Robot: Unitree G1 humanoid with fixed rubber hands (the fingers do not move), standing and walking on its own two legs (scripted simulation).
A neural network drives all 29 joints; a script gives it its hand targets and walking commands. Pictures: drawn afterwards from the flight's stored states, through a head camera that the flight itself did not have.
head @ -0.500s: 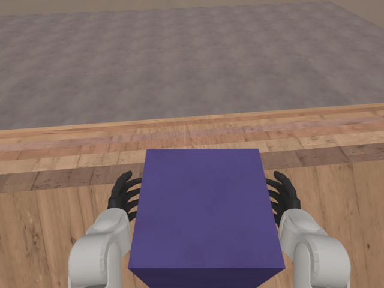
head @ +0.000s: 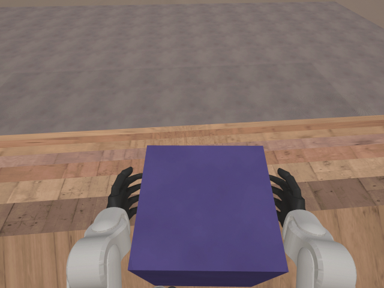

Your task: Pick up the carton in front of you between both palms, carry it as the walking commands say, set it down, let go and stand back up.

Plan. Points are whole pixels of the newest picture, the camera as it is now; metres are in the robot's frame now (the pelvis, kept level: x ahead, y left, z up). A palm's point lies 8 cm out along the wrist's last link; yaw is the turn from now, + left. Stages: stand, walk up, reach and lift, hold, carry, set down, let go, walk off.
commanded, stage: carry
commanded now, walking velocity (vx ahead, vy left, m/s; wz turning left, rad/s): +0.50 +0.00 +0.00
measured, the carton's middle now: (203, 222) +0.24 +0.00 +0.04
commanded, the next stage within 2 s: none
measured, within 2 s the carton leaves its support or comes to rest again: neither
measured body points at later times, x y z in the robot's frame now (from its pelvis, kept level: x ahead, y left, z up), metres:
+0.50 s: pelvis +0.31 +0.01 +0.00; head +0.31 +0.01 +0.45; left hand +0.64 +0.17 +0.11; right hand +0.64 -0.14 +0.11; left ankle +0.16 +0.08 -0.72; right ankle +0.45 -0.08 -0.70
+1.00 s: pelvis +0.61 +0.01 -0.03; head +0.64 +0.00 +0.42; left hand +0.95 +0.16 +0.08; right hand +0.95 -0.14 +0.08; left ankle +0.79 +0.13 -0.73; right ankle +0.46 -0.06 -0.72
